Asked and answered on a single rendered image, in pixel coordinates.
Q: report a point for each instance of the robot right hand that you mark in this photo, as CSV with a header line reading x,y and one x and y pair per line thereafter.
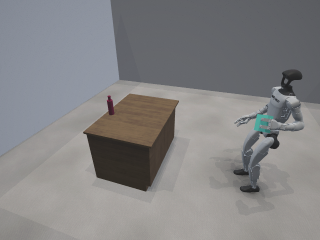
x,y
245,119

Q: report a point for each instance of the robot right upper arm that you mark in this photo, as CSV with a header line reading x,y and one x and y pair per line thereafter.
x,y
272,90

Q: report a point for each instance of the robot left foot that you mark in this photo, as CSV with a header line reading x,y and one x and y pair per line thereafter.
x,y
249,189

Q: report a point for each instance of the robot left upper arm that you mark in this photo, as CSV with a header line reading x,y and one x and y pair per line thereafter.
x,y
295,107

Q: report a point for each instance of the sponge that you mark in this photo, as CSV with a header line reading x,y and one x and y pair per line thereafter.
x,y
258,122

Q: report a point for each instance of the robot left hand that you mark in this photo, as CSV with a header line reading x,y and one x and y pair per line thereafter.
x,y
272,124

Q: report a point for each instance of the table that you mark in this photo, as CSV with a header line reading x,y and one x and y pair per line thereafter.
x,y
129,146

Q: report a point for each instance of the right robot forearm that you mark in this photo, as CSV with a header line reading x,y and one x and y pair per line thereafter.
x,y
260,112

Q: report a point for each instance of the right robot shin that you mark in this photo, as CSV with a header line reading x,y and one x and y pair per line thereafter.
x,y
245,161

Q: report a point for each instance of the left robot forearm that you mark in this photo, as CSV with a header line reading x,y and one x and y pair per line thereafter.
x,y
290,126

